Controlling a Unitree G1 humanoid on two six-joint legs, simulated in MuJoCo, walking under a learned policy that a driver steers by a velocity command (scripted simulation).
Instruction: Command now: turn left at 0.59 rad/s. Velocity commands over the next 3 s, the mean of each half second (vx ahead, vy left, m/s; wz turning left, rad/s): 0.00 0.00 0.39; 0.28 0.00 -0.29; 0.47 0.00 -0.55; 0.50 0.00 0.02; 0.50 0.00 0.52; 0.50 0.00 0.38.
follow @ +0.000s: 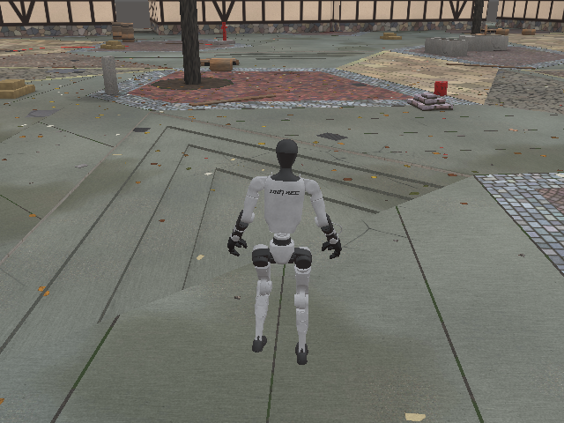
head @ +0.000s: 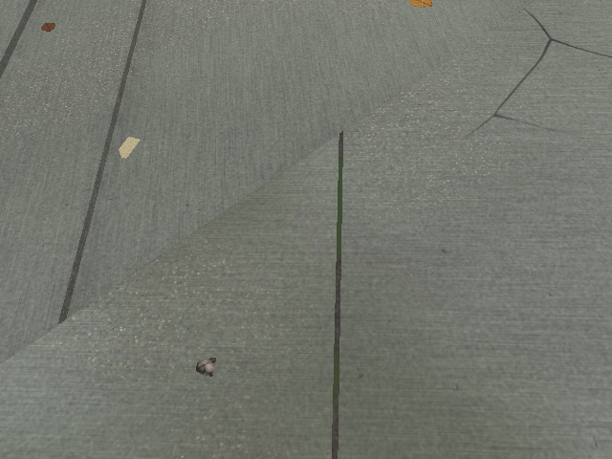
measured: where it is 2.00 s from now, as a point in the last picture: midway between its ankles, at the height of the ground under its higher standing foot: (358, 366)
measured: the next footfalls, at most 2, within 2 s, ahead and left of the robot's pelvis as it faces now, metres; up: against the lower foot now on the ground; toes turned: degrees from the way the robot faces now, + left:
left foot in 0.24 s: +0.03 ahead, +0.16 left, +0.00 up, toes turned +9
right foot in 0.68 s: +0.03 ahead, -0.05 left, +0.00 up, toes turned +6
